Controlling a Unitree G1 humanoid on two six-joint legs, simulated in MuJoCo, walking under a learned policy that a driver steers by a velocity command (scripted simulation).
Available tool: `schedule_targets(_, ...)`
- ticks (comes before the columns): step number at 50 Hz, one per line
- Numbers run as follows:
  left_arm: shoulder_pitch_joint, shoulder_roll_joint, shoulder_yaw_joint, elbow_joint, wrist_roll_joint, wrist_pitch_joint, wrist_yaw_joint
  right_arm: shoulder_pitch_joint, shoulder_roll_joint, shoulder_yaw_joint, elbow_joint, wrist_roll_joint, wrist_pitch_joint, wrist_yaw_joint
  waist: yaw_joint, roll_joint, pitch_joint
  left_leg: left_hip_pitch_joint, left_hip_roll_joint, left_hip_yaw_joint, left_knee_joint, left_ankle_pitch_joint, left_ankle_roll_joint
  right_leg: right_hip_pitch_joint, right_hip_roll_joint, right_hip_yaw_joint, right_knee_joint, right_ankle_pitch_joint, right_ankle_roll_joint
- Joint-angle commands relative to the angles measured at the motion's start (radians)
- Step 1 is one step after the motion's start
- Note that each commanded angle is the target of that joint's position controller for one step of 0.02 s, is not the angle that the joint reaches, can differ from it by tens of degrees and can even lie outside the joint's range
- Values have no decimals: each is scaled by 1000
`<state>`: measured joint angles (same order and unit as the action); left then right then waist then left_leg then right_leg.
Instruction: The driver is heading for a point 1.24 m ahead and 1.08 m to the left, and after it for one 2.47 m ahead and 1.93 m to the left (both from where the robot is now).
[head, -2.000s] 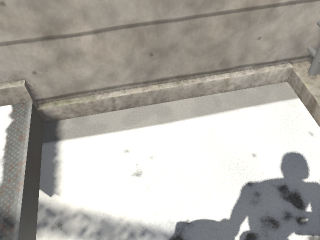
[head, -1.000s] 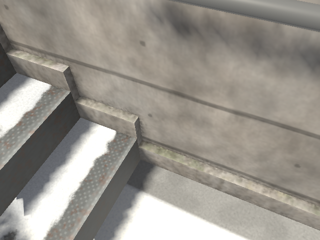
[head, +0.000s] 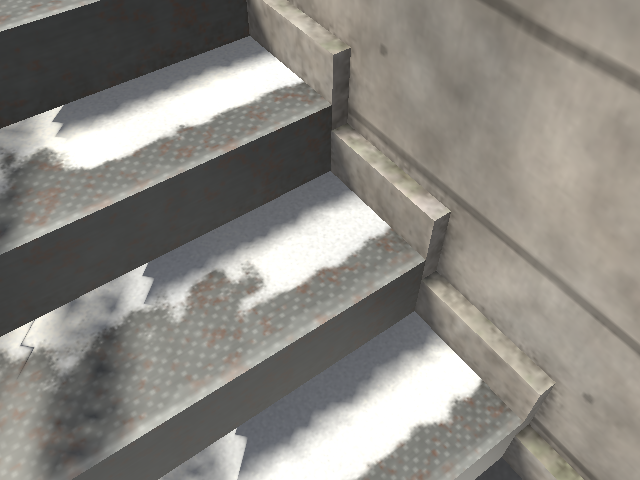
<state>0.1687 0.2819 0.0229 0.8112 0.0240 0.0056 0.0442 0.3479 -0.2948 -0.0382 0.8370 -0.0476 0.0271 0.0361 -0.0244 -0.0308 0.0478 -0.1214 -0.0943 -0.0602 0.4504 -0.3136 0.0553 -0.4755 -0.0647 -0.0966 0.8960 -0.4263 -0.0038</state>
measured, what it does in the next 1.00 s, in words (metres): climbs, turning left: right foot, then left foot 0.17 m higher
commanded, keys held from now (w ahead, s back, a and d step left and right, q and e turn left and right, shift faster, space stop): w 0.32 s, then w+q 0.68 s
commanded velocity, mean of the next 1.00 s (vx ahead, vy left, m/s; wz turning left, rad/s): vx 0.46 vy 0.06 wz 0.34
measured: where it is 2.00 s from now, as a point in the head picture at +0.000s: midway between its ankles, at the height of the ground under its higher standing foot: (3, 47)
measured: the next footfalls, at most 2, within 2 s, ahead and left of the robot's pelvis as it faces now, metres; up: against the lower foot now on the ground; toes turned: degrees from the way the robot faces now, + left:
right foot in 0.08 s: +0.13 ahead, -0.06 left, +0.00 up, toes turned -5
left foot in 0.46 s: +0.27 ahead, +0.22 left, +0.17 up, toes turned +6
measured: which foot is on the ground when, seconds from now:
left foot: down 0.00-0.08, up 0.10-0.44, down 0.46-1.00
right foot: up 0.00-0.06, down 0.08-0.48, up 0.50-0.98, down 1.00-1.00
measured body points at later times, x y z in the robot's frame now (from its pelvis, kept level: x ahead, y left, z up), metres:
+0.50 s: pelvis +0.16 +0.12 +0.04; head +0.18 +0.13 +0.49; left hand +0.11 +0.36 -0.11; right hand +0.42 -0.03 -0.02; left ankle +0.23 +0.22 -0.57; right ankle +0.10 -0.04 -0.70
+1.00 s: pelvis +0.47 +0.21 +0.18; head +0.46 +0.24 +0.63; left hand +0.71 +0.43 +0.14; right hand +0.37 +0.02 +0.05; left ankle +0.23 +0.21 -0.54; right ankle +0.66 +0.18 -0.38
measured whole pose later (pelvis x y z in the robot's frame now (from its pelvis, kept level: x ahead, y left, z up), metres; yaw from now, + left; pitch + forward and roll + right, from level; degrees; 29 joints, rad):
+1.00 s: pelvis +0.47 +0.21 +0.18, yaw +20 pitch +8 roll -6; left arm -0.15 0.08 -0.09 0.65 0.03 0.02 -0.09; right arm 0.67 -0.06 0.04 1.13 -0.05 -0.10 0.13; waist -0.06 0.05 -0.15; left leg 0.05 -0.02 -0.24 0.34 -0.35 0.15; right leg -1.16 0.04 -0.17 1.38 -0.26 -0.08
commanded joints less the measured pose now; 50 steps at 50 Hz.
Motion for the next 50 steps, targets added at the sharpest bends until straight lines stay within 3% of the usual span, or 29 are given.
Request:
schedule_targets(1, 82, 104, 27, -22, -17, -8, 31, -91, -112, -23, -71, 0, -34, -10, 70, 178, -50, -68, 201, -163, -85, 609, 152, 216, 21, 11, -184, 102, -18)
schedule_targets(3, 275, 81, 28, 29, 0, -10, 55, -108, -111, -21, -56, 32, -36, -17, 185, 134, -100, -110, 129, -110, 143, 715, 115, 457, 41, -28, -414, 284, -37)
schedule_targets(4, 396, 142, 45, 62, 26, -24, 62, -143, -72, -8, -85, 37, -46, -19, 236, -22, -112, -264, 49, -71, 425, 525, 74, 596, -88, 162, -554, 237, -57)
schedule_targets(5, 385, 298, 72, 51, 28, -22, 64, -71, 9, 7, -128, 19, -56, -24, 141, -300, -141, -514, -127, -16, 745, -232, 10, 629, -419, 698, -687, 265, -166)
schedule_targets(6, 291, 271, 74, 25, 7, -8, 57, 12, -74, -15, -59, -10, -40, -35, 94, -165, -132, -578, -79, -116, 1054, -207, -8, 523, -444, 820, -737, -46, -282)
schedule_targets(8, 196, 125, 42, 31, 1, 1, 35, -113, -69, -18, -87, -40, -30, -30, 59, -100, 59, -815, -28, -90, 1434, -87, -13, 398, -356, 560, -724, -229, -278)
schedule_targets(10, 249, 27, 7, 87, 30, -26, 22, -208, 26, 10, -138, -10, -22, -31, 53, -65, 72, -973, -20, -128, 1654, -92, 5, 379, -272, 360, -644, -51, -214)
schedule_targets(12, 332, 22, 5, 151, 35, -57, 1, -314, 137, 50, -210, 29, -9, -41, 68, -75, 38, -1124, -13, -106, 1828, -214, 46, 392, -264, 278, -640, -126, -169)
schedule_targets(14, 309, 29, 3, 184, -14, -87, -23, -498, 155, 76, -364, 33, -21, -59, 60, -198, 97, -1269, 56, -82, 1837, -404, 69, 312, -248, 258, -781, -391, -185)
schedule_targets(16, 264, 30, -9, 197, -35, -93, -11, -569, 143, 93, -446, 45, -23, -67, 11, -68, 122, -1113, 140, -6, 1503, -362, 45, 128, -216, 160, -904, -343, -165)
schedule_targets(19, 138, 139, 2, 128, -33, -119, 6, -380, 131, 94, -381, 55, 4, -55, -56, 6, -27, -425, 176, 212, 1051, -139, 31, -54, -151, -73, -1105, 345, -218)
schedule_targets(21, 201, 200, 29, 140, -40, -114, -4, -184, 127, 73, -289, 7, 26, -63, -88, -92, -209, -352, 75, 268, 1029, -385, 74, 295, -166, -167, -826, 1161, -247)
schedule_targets(22, 229, 198, 36, 132, -43, -103, -8, -122, 112, 59, -259, 11, 16, -68, -107, -136, -269, -347, 23, 273, 915, -430, 94, 434, -203, -138, -620, 1494, -257)
schedule_targets(23, 210, 181, 40, 104, -41, -86, -24, -23, 97, 47, -226, 14, 0, -63, -162, -139, -347, -246, -37, 234, 721, -393, 116, 477, -208, -140, -360, 1627, -239)
schedule_targets(24, 139, 190, 55, 45, -35, -80, -43, 87, 27, 22, -184, 20, -1, -67, -209, -68, -330, -167, 13, -84, 438, -537, 146, 278, -169, -118, -38, 1424, -205)
schedule_targets(25, -13, 83, 40, -84, -3, -77, -79, 170, -173, -38, -110, 8, 9, -88, -232, 411, -246, -62, 207, -796, -103, -960, 174, -235, 52, -14, 335, 257, -144)
schedule_targets(26, -27, -15, 25, -101, 83, -69, -94, 61, -223, -56, -135, 41, -1, -117, -158, 371, -148, -110, 307, -1114, -360, -1139, 85, -427, 70, 284, 643, 208, -141)
schedule_targets(28, 42, -131, -8, -129, 66, -68, -67, -141, -89, -14, -105, 19, -28, -98, 42, 133, 64, -387, 314, -936, -213, -915, 30, -530, 36, 212, 913, 334, -108)
schedule_targets(29, 18, -54, 11, -62, 18, -82, -71, -17, 29, 31, -32, -12, -67, 12, -34, 178, 83, -404, 180, -570, 64, -477, 69, -690, 152, 493, 991, 562, -198)
schedule_targets(30, 45, -69, -4, -82, 42, -91, -75, -22, 91, 40, 46, -22, -83, 44, 62, 119, -13, -387, 156, -485, 94, -343, 60, -696, 111, 440, 991, 594, -227)
schedule_targets(32, 60, -93, -36, -62, 60, -88, -101, -60, 95, 45, 91, -13, -87, 48, 110, 86, -68, -318, 125, -403, 71, -244, 72, -836, 111, 352, 1056, 558, -225)
schedule_targets(34, -54, -57, -37, -103, 23, -75, -83, -41, 89, 50, 123, -70, -83, 61, 120, 27, -141, -380, 115, -314, 13, -113, 49, -774, 105, 254, 964, 612, -216)
schedule_targets(36, -110, -32, -30, -115, 2, -66, -86, -36, 35, 39, 99, -58, -113, 60, 118, 98, -173, -490, 85, -235, -44, 14, 27, -615, 74, 108, 993, 572, -160)
schedule_targets(42, -382, -132, -98, -175, 24, -81, -77, 514, 133, 76, 302, -93, -114, 49, -72, 153, -37, 302, 262, -459, 60, 354, 189, -1416, 77, 147, 1347, 72, -156)
schedule_targets(45, -630, -140, -102, -272, 7, -86, -77, 500, 137, 80, 313, -98, -98, 58, -103, 115, 13, 42, 216, -404, -115, 346, 178, -1158, 36, 4, 947, 163, -168)
schedule_targets(46, -731, -153, -102, -336, 18, -63, -92, 262, 118, 63, 219, -47, -104, 75, -27, 98, 0, -447, 171, -314, -334, 466, 166, -573, 33, -100, 583, 172, -177)
schedule_targets(47, -781, -210, -112, -380, 6, -35, -126, 307, 90, 63, 219, -22, -134, 76, 3, 203, -42, -734, 196, -346, -392, 936, 217, -129, 99, -198, 593, 219, -95)
schedule_targets(48, -686, -176, -105, -383, -13, -12, -151, 280, -4, 48, 210, -28, -147, 97, 91, 307, -58, -696, 236, -296, -326, 1496, 255, 45, 177, -188, 615, 318, -41)
schedule_targets(50, -368, 8, -39, -266, 4, 42, -133, 205, -156, -15, 209, 76, -166, 112, 210, 201, -132, -171, 279, -263, -32, 1994, 130, -51, 235, -120, 122, 134, -51)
